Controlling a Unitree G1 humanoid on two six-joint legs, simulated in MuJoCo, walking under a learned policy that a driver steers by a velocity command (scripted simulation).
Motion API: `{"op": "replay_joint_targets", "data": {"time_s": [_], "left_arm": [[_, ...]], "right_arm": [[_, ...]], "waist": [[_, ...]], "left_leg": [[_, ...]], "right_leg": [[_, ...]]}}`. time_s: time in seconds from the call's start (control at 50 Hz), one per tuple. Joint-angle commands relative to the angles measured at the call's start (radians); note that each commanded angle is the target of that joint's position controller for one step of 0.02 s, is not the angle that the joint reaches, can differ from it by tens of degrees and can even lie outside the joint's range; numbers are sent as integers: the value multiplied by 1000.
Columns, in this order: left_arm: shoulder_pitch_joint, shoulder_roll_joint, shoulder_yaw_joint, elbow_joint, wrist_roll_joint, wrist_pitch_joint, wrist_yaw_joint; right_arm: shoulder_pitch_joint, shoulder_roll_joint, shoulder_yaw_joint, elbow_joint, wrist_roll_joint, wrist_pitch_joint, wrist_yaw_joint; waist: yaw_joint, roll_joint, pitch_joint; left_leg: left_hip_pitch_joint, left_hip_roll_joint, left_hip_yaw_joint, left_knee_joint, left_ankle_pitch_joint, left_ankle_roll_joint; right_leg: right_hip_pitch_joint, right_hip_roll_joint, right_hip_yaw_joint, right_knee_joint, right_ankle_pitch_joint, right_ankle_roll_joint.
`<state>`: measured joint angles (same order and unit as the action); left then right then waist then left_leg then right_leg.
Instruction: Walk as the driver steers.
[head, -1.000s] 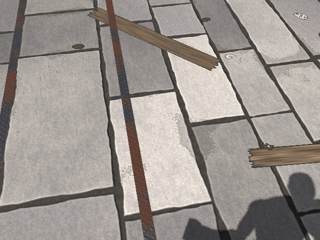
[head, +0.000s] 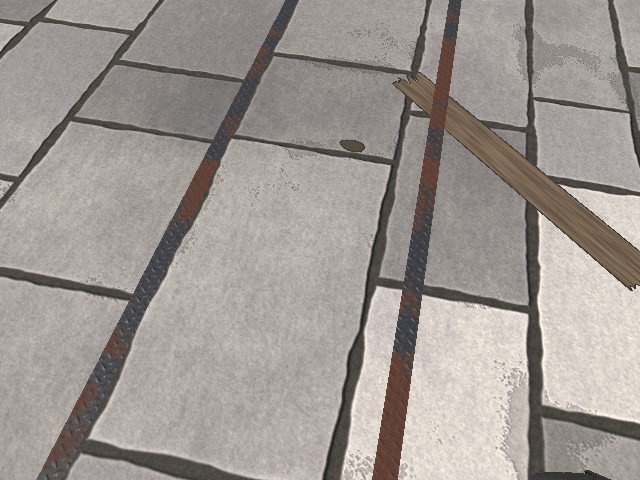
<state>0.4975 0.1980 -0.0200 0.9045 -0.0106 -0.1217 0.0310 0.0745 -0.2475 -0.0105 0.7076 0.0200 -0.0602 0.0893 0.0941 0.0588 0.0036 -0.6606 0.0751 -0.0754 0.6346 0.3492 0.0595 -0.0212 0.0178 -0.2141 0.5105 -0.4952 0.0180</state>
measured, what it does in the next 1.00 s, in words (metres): goes down: left foot 0.11 m lower, then right foot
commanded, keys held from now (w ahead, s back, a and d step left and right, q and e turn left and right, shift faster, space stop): w+q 0.20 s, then w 0.14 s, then w+e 0.66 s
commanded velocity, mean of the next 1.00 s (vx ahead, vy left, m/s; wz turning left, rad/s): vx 0.50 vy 0.00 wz -0.01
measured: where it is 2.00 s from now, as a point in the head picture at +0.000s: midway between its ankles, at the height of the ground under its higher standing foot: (407, 270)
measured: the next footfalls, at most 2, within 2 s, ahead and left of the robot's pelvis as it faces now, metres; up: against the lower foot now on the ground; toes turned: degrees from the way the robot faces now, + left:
left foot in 0.12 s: +0.25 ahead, +0.11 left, -0.11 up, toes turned +4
right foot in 0.64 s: +0.53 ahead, -0.07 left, -0.11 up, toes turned +5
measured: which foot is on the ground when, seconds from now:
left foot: up 0.00-0.10, down 0.12-0.64, up 0.66-1.00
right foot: down 0.00-0.12, up 0.14-0.62, down 0.64-1.00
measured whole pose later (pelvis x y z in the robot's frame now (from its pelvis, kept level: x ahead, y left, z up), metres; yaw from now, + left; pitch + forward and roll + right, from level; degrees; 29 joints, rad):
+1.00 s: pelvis +0.56 -0.01 -0.07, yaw -6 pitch +3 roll +1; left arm 0.37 0.26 0.07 0.77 -0.03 -0.05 0.01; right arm 0.01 -0.27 -0.06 0.74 -0.01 -0.10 0.00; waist 0.07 0.03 0.03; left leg -0.64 0.03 -0.12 0.56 0.05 -0.04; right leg -0.12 0.12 0.17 0.33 -0.24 -0.10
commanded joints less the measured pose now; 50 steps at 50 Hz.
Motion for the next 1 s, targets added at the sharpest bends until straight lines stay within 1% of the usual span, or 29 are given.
{"op": "replay_joint_targets", "data": {"time_s": [0.02, 0.06, 0.08, 0.1, 0.12, 0.14, 0.16, 0.18, 0.2, 0.22, 0.24, 0.26, 0.28, 0.34, 0.4, 0.46, 0.52, 0.58, 0.62, 0.64, 0.66, 0.68, 0.7, 0.72, 0.74, 0.76, 0.84, 0.94, 1.0], "left_arm": [[-61, 187, 69, -36, -47, 10, 6], [-29, 156, 73, -29, -31, 37, 4], [-34, 166, 80, -30, -20, 50, 1], [-57, 188, 91, -34, -17, 57, -4], [-73, 191, 97, -33, -16, 55, -12], [-1, 124, 90, -58, 10, 36, -19], [88, 128, 66, -121, 23, 6, -34], [-25, 186, 70, -192, -14, -19, -38], [-130, 173, 71, -236, -56, -43, -31], [-201, 213, 84, -223, -42, -32, -1], [-168, 202, 87, -209, -22, -5, 15], [-131, 204, 92, -186, 8, 16, 21], [-118, 204, 100, -176, 21, 28, 21], [-229, 150, 90, -203, 33, 31, 14], [-343, 110, 76, -212, 14, 26, -3], [-440, 125, 78, -235, -8, 23, -19], [-526, 128, 77, -276, -11, 19, -43], [-532, 132, 78, -297, -14, 16, -65], [-384, 163, 98, -259, -8, 21, -68], [-225, 212, 125, -216, -3, 25, -64], [-77, 318, 153, -202, 4, 28, -55], [-26, 315, 150, -182, -18, 31, -61], [-45, 249, 133, -192, -19, 38, -55], [-122, 236, 129, -212, -7, 42, -49], [-185, 227, 127, -227, 0, 48, -47], [-223, 210, 120, -241, 4, 49, -46], [-237, 210, 123, -244, -7, 44, -38], [-154, 228, 133, -201, -17, 58, -14], [-105, 222, 134, -173, -25, 64, -13]], "right_arm": [[-116, -63, -26, -88, 35, 21, -7], [-118, -28, -19, -75, 14, 38, 12], [-52, -36, -28, -51, 11, 39, 15], [81, -65, -49, -11, 3, 36, 8], [274, -129, -87, 63, 0, 39, -11], [326, -232, -114, 86, -9, 37, -31], [342, -261, -107, 53, 1, 26, -37], [407, -265, -120, 35, 9, 35, -42], [327, -258, -116, 36, -8, 31, -62], [187, -173, -92, -2, -12, 23, -69], [79, -158, -80, -23, -20, 12, -74], [44, -139, -76, -30, -19, 4, -72], [41, -132, -76, -17, -19, -1, -71], [105, -140, -81, 21, -16, -14, -92], [170, -139, -82, 55, -6, -10, -106], [228, -145, -83, 88, -5, -11, -100], [286, -153, -88, 125, -9, -4, -98], [289, -168, -95, 140, -8, 8, -101], [216, -181, -96, 122, -3, 13, -102], [201, -164, -89, 111, -7, 11, -104], [243, -108, -67, 77, -28, -5, -102], [274, -85, -52, 78, -41, -37, -87], [198, -154, -69, 68, -12, -57, -76], [116, -161, -70, 47, 2, -70, -76], [90, -150, -68, 45, -12, -74, -82], [89, -149, -74, 47, -31, -70, -88], [92, -118, -77, 32, -39, -39, -103], [-96, -70, -59, -29, -31, -48, -92], [-173, -82, -59, -64, -17, -55, -83]], "waist": [[-44, -85, 129], [-25, -50, 115], [-55, -36, 86], [-127, -25, 22], [-216, 14, -50], [-188, 246, -111], [-148, 252, -323], [-227, 173, -450], [-179, 58, -365], [-138, -51, -234], [-62, -62, -153], [-31, -84, -120], [-12, -72, -86], [-56, -27, -54], [-123, -15, -34], [-172, -13, 10], [-201, -16, 49], [-183, 9, 35], [-86, 2, -63], [-14, -35, -155], [10, -203, -292], [4, -339, -368], [29, -246, -282], [17, -171, -151], [-17, -85, -84], [-52, -59, -53], [-102, -120, -43], [-45, -143, -13], [-24, -146, -3]], "left_leg": [[163, -31, 18, -104, 92, 9], [137, -18, 39, -155, 31, 17], [181, -25, 53, -171, -37, 30], [343, -60, 104, -180, -93, 51], [610, -75, 113, -217, -70, 99], [961, 29, -19, -15, 316, 175], [1200, 155, -300, 86, 336, 318], [1224, 244, -505, -95, -109, 422], [1068, 274, -628, -291, -649, 382], [875, 262, -640, -365, -734, 324], [645, 265, -611, -358, -548, 326], [514, 227, -546, -360, -440, 318], [411, 188, -460, -352, -394, 299], [301, 81, -259, -361, -249, 248], [338, 44, -156, -380, -334, 197], [438, 86, -165, -404, -451, 179], [618, 139, -163, -372, -399, 168], [723, 167, -126, -309, -222, 138], [663, 116, -30, -156, 97, 96], [553, 65, 26, 33, 160, 60], [220, -47, 99, 402, -183, -15], [-58, -156, 16, 592, -882, -50], [-189, -101, -50, 653, -853, -40], [-218, -61, -30, 620, -759, -34], [-170, -28, -18, 539, -697, -37], [-97, -4, -14, 464, -656, -47], [4, -12, 8, 294, -560, -96], [114, -76, 19, -43, -265, -106], [147, -98, 0, -125, -242, -97]], "right_leg": [[-233, -226, 80, -54, 264, -114], [-121, -247, 88, 86, 255, -100], [-84, -257, 89, 192, 348, -96], [-120, -248, 72, 365, 485, -90], [-249, -202, 50, 648, 501, -61], [-637, -62, 27, 1126, -173, 10], [-860, -67, 222, 1280, -254, 20], [-919, -57, 297, 1307, -211, 19], [-1006, -86, 344, 1074, 62, -9], [-968, -118, 316, 1006, 157, -10], [-869, -145, 339, 915, 228, 26], [-767, -171, 350, 828, 213, 54], [-695, -189, 352, 729, 201, 67], [-603, -177, 306, 482, 345, 72], [-553, -138, 269, 249, 571, 40], [-586, -116, 262, 149, 612, 10], [-702, -99, 261, 99, 496, -41], [-696, -67, 243, 80, 362, -91], [-416, 1, 172, 28, 368, -133], [-156, -1, 207, 26, 426, -172], [219, -226, 585, -5, 429, -305], [420, -346, 962, -147, 266, -399], [403, -331, 938, -188, 128, -358], [268, -299, 819, -206, 195, -326], [127, -262, 728, -220, 309, -304], [19, -229, 666, -244, 418, -291], [-136, -165, 554, -291, 583, -289], [-223, -90, 490, -277, 564, -220], [-182, -109, 556, -249, 504, -208]]}}
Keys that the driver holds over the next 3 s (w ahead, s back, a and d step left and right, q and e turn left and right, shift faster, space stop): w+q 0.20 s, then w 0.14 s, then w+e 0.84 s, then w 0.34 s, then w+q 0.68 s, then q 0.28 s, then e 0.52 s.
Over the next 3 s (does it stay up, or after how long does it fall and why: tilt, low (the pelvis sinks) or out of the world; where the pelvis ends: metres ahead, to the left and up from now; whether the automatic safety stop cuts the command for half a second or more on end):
stays up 1.42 -0.10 -0.09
